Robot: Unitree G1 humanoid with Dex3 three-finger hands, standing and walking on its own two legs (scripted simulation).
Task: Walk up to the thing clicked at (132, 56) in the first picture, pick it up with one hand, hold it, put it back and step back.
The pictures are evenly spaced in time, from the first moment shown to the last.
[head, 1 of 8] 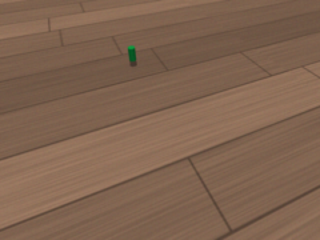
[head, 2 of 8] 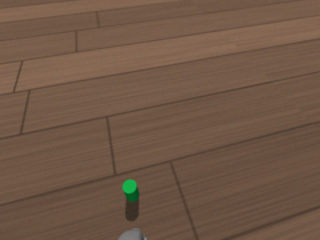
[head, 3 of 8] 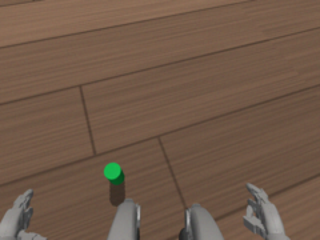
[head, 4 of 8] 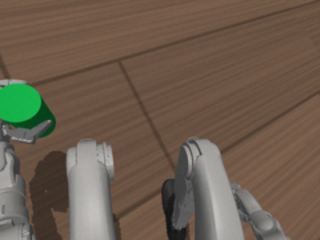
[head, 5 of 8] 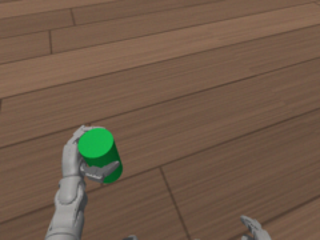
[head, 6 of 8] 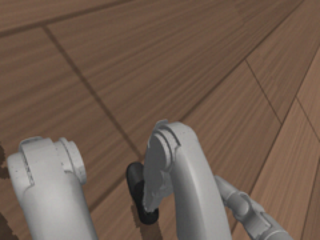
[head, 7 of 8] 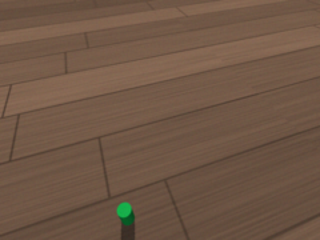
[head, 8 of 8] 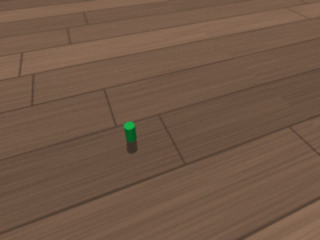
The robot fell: no
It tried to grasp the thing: yes
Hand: left
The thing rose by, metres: 0.67
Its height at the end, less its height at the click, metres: +0.00
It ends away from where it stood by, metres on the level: 0.00
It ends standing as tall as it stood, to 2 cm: yes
